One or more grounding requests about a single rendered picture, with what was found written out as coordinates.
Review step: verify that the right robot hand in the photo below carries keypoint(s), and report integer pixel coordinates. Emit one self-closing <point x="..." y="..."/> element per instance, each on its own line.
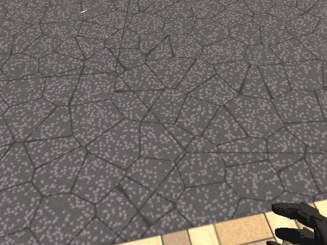
<point x="306" y="215"/>

